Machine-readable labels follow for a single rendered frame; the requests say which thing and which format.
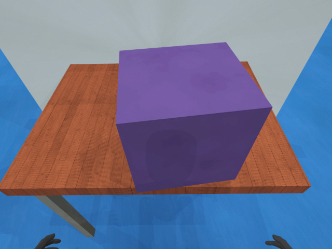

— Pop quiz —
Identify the carton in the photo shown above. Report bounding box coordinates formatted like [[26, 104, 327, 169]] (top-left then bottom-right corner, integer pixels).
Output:
[[116, 42, 273, 193]]

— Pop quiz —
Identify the robot right hand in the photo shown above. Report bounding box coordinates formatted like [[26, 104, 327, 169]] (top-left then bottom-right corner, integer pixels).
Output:
[[265, 234, 292, 249]]

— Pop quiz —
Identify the robot left hand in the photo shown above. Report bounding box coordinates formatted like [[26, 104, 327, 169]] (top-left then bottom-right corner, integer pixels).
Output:
[[34, 233, 61, 249]]

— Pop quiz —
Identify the table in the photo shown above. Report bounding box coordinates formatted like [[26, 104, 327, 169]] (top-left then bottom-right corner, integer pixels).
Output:
[[0, 61, 311, 237]]

